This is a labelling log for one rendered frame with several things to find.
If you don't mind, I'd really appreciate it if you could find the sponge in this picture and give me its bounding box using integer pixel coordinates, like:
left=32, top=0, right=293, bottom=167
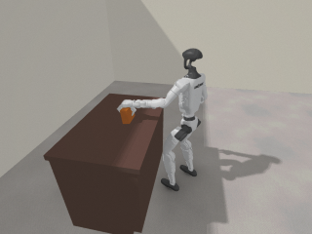
left=120, top=107, right=136, bottom=124

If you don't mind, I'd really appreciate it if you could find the robot left hand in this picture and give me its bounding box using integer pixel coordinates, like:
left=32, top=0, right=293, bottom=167
left=117, top=99, right=137, bottom=116

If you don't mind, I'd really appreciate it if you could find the table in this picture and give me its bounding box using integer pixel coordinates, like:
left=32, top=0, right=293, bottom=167
left=43, top=94, right=164, bottom=234

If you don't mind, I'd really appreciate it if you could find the left robot shin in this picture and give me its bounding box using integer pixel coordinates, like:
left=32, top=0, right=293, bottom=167
left=163, top=154, right=176, bottom=185

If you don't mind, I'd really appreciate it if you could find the robot right upper arm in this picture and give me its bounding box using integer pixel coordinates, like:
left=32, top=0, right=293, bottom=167
left=199, top=73, right=208, bottom=101

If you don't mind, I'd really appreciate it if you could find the left robot forearm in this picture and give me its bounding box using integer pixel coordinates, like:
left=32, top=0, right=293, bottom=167
left=132, top=98, right=165, bottom=109

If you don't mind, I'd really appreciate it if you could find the robot left upper arm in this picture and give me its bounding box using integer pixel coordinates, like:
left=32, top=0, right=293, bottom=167
left=160, top=78, right=190, bottom=108

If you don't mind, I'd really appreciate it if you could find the robot left foot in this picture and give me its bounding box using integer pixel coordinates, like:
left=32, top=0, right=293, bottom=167
left=161, top=178, right=179, bottom=191

